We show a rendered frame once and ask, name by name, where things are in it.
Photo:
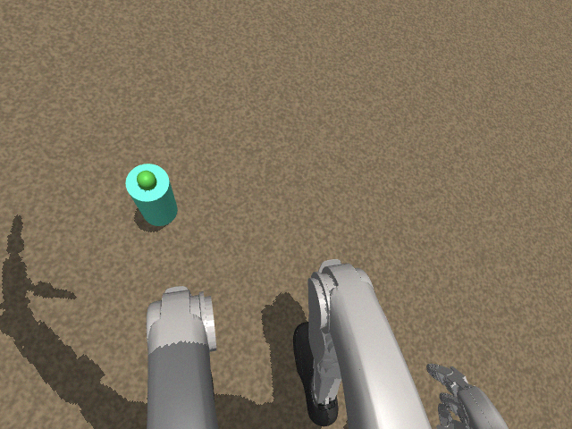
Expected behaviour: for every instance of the right robot foot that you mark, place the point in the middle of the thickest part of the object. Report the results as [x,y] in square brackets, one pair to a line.
[322,415]

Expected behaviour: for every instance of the bottle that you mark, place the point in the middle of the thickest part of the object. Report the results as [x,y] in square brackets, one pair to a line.
[150,188]

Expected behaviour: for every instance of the right robot hand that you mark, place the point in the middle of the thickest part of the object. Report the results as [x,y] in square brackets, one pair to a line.
[469,403]

